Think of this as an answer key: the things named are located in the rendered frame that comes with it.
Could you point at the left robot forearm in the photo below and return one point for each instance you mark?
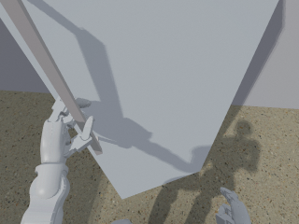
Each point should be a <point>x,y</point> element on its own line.
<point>47,194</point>

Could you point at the handle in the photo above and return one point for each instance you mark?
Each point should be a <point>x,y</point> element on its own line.
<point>18,13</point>

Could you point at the fridge door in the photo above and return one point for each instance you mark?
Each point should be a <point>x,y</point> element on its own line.
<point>160,74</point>

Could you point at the right robot hand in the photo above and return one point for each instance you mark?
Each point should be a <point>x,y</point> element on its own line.
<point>237,213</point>

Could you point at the left robot hand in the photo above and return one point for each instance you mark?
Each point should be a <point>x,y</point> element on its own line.
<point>53,147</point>

